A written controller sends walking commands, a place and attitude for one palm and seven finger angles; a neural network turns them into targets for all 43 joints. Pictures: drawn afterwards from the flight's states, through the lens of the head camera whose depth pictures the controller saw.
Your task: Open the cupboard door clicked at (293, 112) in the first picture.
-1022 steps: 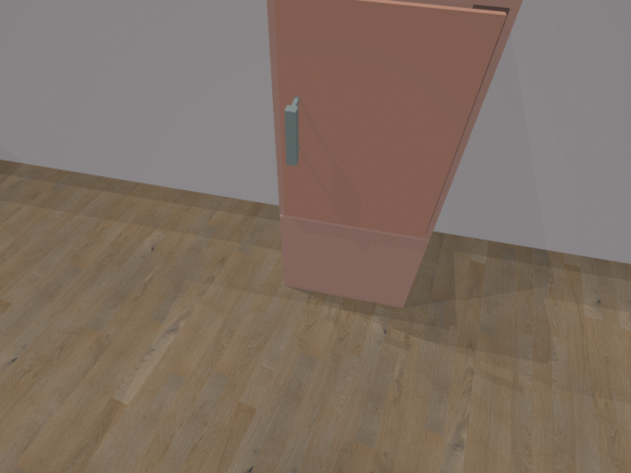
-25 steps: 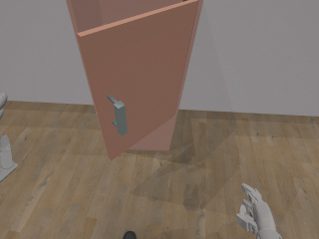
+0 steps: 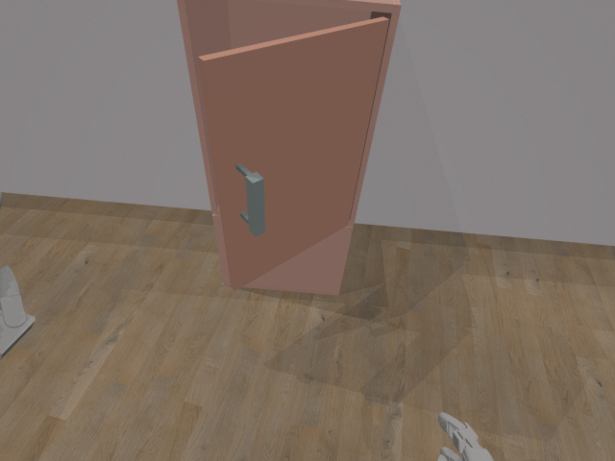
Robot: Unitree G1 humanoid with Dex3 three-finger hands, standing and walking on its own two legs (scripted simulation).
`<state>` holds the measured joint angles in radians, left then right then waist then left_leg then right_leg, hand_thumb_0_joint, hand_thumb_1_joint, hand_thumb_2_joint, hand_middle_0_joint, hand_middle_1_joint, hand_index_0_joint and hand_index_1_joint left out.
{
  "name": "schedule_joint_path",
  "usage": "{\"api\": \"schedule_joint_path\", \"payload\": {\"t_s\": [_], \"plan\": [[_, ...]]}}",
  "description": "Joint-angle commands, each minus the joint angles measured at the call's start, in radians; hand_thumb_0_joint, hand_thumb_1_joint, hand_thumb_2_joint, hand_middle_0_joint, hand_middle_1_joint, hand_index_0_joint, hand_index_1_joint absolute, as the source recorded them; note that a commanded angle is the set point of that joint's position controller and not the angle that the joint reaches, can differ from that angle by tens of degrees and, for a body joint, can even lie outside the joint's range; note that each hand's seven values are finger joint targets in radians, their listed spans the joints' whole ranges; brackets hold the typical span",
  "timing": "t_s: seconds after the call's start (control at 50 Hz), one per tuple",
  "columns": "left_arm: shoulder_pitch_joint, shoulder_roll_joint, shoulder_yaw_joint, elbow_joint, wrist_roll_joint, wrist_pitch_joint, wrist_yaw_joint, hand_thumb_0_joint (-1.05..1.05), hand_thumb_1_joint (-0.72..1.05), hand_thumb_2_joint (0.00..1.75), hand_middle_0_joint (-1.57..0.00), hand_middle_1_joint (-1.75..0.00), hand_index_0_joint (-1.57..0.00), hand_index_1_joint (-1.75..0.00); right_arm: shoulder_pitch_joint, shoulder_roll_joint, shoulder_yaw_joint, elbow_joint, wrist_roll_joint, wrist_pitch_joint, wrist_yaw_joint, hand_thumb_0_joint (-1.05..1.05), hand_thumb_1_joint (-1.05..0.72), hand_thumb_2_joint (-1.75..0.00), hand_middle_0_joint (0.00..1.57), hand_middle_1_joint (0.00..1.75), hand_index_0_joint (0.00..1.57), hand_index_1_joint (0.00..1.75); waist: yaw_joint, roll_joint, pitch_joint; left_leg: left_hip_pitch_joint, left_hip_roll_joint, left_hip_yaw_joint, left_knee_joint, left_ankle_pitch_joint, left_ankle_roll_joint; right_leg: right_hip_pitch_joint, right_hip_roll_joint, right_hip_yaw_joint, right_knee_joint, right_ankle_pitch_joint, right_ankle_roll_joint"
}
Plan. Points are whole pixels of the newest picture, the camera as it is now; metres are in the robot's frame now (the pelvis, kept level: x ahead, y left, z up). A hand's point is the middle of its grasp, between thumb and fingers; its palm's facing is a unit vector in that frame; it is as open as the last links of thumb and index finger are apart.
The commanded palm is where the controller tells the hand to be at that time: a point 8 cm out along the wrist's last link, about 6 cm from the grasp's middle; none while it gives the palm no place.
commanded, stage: stop stepping back and stand still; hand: left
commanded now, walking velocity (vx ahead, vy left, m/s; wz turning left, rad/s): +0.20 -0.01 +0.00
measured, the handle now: (249, 199) +0.60 +0.14 -0.03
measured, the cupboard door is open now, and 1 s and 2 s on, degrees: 43 43 43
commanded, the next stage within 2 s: let the arm hang, fingers relaxed in 0.88 s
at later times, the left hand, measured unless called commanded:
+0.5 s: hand (43, 345) +0.18 +0.25 +0.16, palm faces +0.46 -0.75 -0.48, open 7.5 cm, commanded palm +0.12 +0.28 +0.18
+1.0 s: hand (61, 349) +0.19 +0.25 +0.13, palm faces +0.35 -0.79 -0.51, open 7.4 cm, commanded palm none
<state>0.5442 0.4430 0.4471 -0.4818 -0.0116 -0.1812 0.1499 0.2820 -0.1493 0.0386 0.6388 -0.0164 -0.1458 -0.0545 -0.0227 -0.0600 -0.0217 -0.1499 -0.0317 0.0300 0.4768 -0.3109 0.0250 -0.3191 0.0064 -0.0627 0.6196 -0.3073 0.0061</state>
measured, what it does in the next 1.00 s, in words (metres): stands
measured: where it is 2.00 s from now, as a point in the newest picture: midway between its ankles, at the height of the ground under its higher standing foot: outside the picture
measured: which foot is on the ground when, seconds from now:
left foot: down 0.00-1.00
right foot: down 0.00-1.00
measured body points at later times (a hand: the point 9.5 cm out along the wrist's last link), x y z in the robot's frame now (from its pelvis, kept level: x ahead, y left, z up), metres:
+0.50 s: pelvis -0.02 -0.02 -0.01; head -0.03 -0.03 +0.44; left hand +0.15 +0.28 +0.19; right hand +0.12 -0.26 -0.10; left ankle -0.03 +0.11 -0.73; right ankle +0.01 -0.10 -0.74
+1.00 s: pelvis -0.01 -0.01 +0.00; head +0.00 -0.02 +0.45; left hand +0.17 +0.29 +0.16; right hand +0.17 -0.25 -0.08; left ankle -0.01 +0.10 -0.74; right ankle +0.01 -0.10 -0.74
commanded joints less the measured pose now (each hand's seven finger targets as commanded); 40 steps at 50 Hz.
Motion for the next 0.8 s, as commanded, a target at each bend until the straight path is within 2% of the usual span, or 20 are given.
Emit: {"api": "schedule_joint_path", "payload": {"t_s": [0.0, 0.04, 0.08, 0.1, 0.14, 0.2, 0.22, 0.24, 0.26, 0.28, 0.36, 0.38, 0.42, 0.44, 0.48, 0.52, 0.58, 0.64, 0.7, 0.78], "plan": [[-0.044, 0.152, 0.076, -0.177, -0.006, -0.067, 0.014, 0.0, 0.9, 0.9, -0.2, -0.3, -0.2, -0.3, -0.143, -0.191, -0.069, -0.139, 0.011, -0.037, -0.01, 0.0, -0.9, -0.9, 0.2, 0.3, 0.2, 0.3, 0.013, 0.149, 0.0, -0.229, 0.197, -0.121, -0.081, 0.128, 0.05, 0.232, -0.026, 0.052, -0.17, 0.086, -0.022], [-0.042, 0.158, 0.085, -0.133, -0.01, -0.068, 0.012, 0.0, 0.9, 0.9, -0.2, -0.3, -0.2, -0.3, -0.142, -0.191, -0.078, -0.144, 0.008, -0.026, -0.012, 0.0, -0.9, -0.9, 0.2, 0.3, 0.2, 0.3, 0.003, 0.04, 0.033, -0.312, 0.102, -0.073, 0.019, -0.096, 0.024, 0.191, -0.141, 0.262, -0.25, -0.006, -0.089], [-0.072, 0.162, 0.086, -0.127, -0.013, -0.068, 0.011, 0.0, 0.9, 0.9, -0.2, -0.3, -0.2, -0.3, -0.123, -0.174, -0.089, -0.127, 0.016, -0.01, -0.01, 0.0, -0.9, -0.9, 0.2, 0.3, 0.2, 0.3, 0.008, -0.083, -0.01, -0.273, 0.034, -0.003, 0.287, -0.153, 0.004, 0.093, -0.28, 0.506, -0.437, -0.361, -0.155], [-0.091, 0.163, 0.083, -0.133, -0.01, -0.072, 0.013, 0.0, 0.9, 0.9, -0.2, -0.3, -0.2, -0.3, -0.131, -0.174, -0.092, -0.129, 0.014, -0.003, -0.013, 0.0, -0.9, -0.9, 0.2, 0.3, 0.2, 0.3, 0.018, -0.089, 0.005, -0.283, 0.039, -0.016, 0.404, -0.172, 0.002, 0.05, -0.315, 0.523, -0.472, -0.397, -0.179], [-0.112, 0.172, 0.096, -0.148, -0.008, -0.077, 0.016, 0.0, 0.9, 0.9, -0.2, -0.3, -0.2, -0.3, -0.129, -0.171, -0.083, -0.131, 0.01, 0.001, -0.013, 0.0, -0.9, -0.9, 0.2, 0.3, 0.2, 0.3, 0.009, -0.04, -0.017, -0.261, 0.07, -0.036, 0.367, -0.157, 0.007, 0.035, -0.311, 0.428, -0.42, -0.32, -0.182], [-0.084, 0.158, 0.085, -0.201, -0.009, -0.084, 0.019, 0.0, 0.9, 0.9, -0.2, -0.3, -0.2, -0.3, -0.124, -0.156, -0.06, -0.143, 0.003, -0.005, -0.027, 0.0, -0.9, -0.9, 0.2, 0.3, 0.2, 0.3, -0.008, 0.078, -0.022, -0.001, 0.054, 0.013, -0.004, -0.048, 0.018, -0.094, -0.18, 0.208, -0.287, -0.294, -0.107], [-0.077, 0.15, 0.078, -0.227, -0.013, -0.091, 0.019, 0.0, 0.9, 0.9, -0.2, -0.3, -0.2, -0.3, -0.124, -0.173, -0.064, -0.149, -0.002, -0.014, -0.034, 0.0, -0.9, -0.9, 0.2, 0.3, 0.2, 0.3, -0.006, 0.2, 0.007, -0.011, 0.1, -0.098, -0.138, -0.158, 0.041, -0.113, -0.11, 0.169, -0.173, -0.294, -0.074], [-0.087, 0.149, 0.082, -0.274, -0.011, -0.102, 0.023, 0.0, 0.9, 0.9, -0.2, -0.3, -0.2, -0.3, -0.128, -0.194, -0.074, -0.161, -0.007, -0.023, -0.038, 0.0, -0.9, -0.9, 0.2, 0.3, 0.2, 0.3, 0.006, 0.376, 0.023, -0.032, 0.245, -0.341, -0.279, -0.331, 0.083, -0.156, -0.024, 0.093, 0.033, -0.214, -0.035], [-0.1, 0.168, 0.098, -0.291, 0.003, -0.106, 0.034, 0.0, 0.9, 0.9, -0.2, -0.3, -0.2, -0.3, -0.128, -0.175, -0.072, -0.164, 0.0, -0.034, -0.033, 0.0, -0.9, -0.9, 0.2, 0.3, 0.2, 0.3, 0.01, 0.404, 0.024, -0.105, 0.357, -0.453, -0.338, -0.378, 0.153, -0.131, -0.001, 0.042, 0.214, -0.161, -0.011], [-0.102, 0.179, 0.113, -0.262, 0.006, -0.098, 0.035, 0.0, 0.9, 0.9, -0.2, -0.3, -0.2, -0.3, -0.126, -0.161, -0.075, -0.156, 0.0, -0.043, -0.03, 0.0, -0.9, -0.9, 0.2, 0.3, 0.2, 0.3, 0.016, 0.28, 0.023, -0.139, 0.343, -0.401, -0.312, -0.268, 0.165, -0.094, -0.01, 0.057, 0.265, -0.148, -0.004], [-0.087, 0.135, 0.072, -0.142, 0.009, -0.07, 0.028, 0.0, 0.9, 0.9, -0.2, -0.3, -0.2, -0.3, -0.127, -0.184, -0.075, -0.135, 0.015, -0.057, -0.03, 0.0, -0.9, -0.9, 0.2, 0.3, 0.2, 0.3, 0.023, 0.212, 0.068, -0.23, 0.231, -0.144, -0.127, -0.031, 0.089, 0.111, -0.019, 0.005, -0.082, -0.035, 0.006], [-0.06, 0.127, 0.067, -0.094, 0.008, -0.067, 0.024, 0.0, 0.9, 0.9, -0.2, -0.3, -0.2, -0.3, -0.123, -0.19, -0.08, -0.13, 0.016, -0.051, -0.029, 0.0, -0.9, -0.9, 0.2, 0.3, 0.2, 0.3, 0.019, 0.161, 0.068, -0.253, 0.18, -0.091, -0.047, -0.007, 0.06, 0.154, -0.025, 0.051, -0.183, 0.022, -0.01], [-0.088, 0.154, 0.068, -0.081, 0.001, -0.064, 0.015, 0.0, 0.9, 0.9, -0.2, -0.3, -0.2, -0.3, -0.124, -0.181, -0.089, -0.138, 0.016, -0.042, -0.023, 0.0, -0.9, -0.9, 0.2, 0.3, 0.2, 0.3, 0.003, -0.095, 0.041, -0.294, 0.047, 0.004, 0.218, -0.053, -0.002, 0.122, -0.239, 0.408, -0.34, 0.065, -0.111], [-0.105, 0.159, 0.073, -0.071, -0.003, -0.065, 0.017, 0.0, 0.9, 0.9, -0.2, -0.3, -0.2, -0.3, -0.125, -0.178, -0.087, -0.135, 0.014, -0.04, -0.019, 0.0, -0.9, -0.9, 0.2, 0.3, 0.2, 0.3, 0.006, -0.112, 0.045, -0.301, 0.044, -0.002, 0.322, -0.085, -0.012, 0.108, -0.315, 0.448, -0.372, 0.132, -0.154], [-0.109, 0.127, 0.05, -0.073, -0.006, -0.069, 0.008, 0.0, 0.9, 0.9, -0.2, -0.3, -0.2, -0.3, -0.109, -0.178, -0.093, -0.117, 0.021, -0.032, -0.012, 0.0, -0.9, -0.9, 0.2, 0.3, 0.2, 0.3, 0.012, -0.07, -0.01, -0.27, 0.061, -0.032, 0.419, -0.106, -0.012, 0.101, -0.301, 0.414, -0.389, 0.039, -0.152], [-0.069, 0.154, 0.087, -0.133, -0.006, -0.08, 0.008, 0.0, 0.9, 0.9, -0.2, -0.3, -0.2, -0.3, -0.128, -0.159, -0.077, -0.132, 0.016, -0.029, -0.01, 0.0, -0.9, -0.9, 0.2, 0.3, 0.2, 0.3, 0.017, -0.054, -0.034, -0.214, 0.077, -0.019, 0.275, -0.066, -0.008, 0.128, -0.268, 0.289, -0.32, 0.209, -0.15], [-0.015, 0.162, 0.11, -0.214, -0.016, -0.095, 0.017, 0.0, 0.9, 0.9, -0.2, -0.3, -0.2, -0.3, -0.138, -0.152, -0.065, -0.144, 0.007, -0.031, -0.021, 0.0, -0.9, -0.9, 0.2, 0.3, 0.2, 0.3, 0.009, 0.065, -0.071, -0.04, 0.058, -0.002, -0.047, 0.114, -0.003, 0.116, -0.176, 0.181, -0.239, 0.171, -0.084], [-0.017, 0.187, 0.126, -0.295, -0.018, -0.103, 0.025, 0.0, 0.9, 0.9, -0.2, -0.3, -0.2, -0.3, -0.153, -0.184, -0.08, -0.169, 0.006, -0.037, -0.027, 0.0, -0.9, -0.9, 0.2, 0.3, 0.2, 0.3, 0.041, 0.249, -0.09, -0.013, 0.224, -0.203, -0.142, 0.288, 0.042, 0.102, -0.048, 0.087, -0.099, 0.126, -0.007], [-0.003, 0.174, 0.122, -0.238, -0.015, -0.092, 0.021, 0.0, 0.9, 0.9, -0.2, -0.3, -0.2, -0.3, -0.149, -0.168, -0.07, -0.162, 0.01, -0.042, -0.027, 0.0, -0.9, -0.9, 0.2, 0.3, 0.2, 0.3, 0.029, 0.233, -0.079, -0.04, 0.177, -0.104, -0.091, 0.479, 0.016, 0.161, -0.044, 0.068, -0.103, 0.294, -0.008], [0.009, 0.124, 0.08, -0.111, -0.025, -0.075, 0.013, 0.0, 0.9, 0.9, -0.2, -0.3, -0.2, -0.3, -0.133, -0.178, -0.08, -0.151, 0.02, -0.036, -0.022, 0.0, -0.9, -0.9, 0.2, 0.3, 0.2, 0.3, 0.015, 0.083, -0.08, -0.048, 0.125, -0.048, -0.028, 0.371, -0.012, 0.195, -0.09, 0.141, -0.197, 0.462, -0.022]]}}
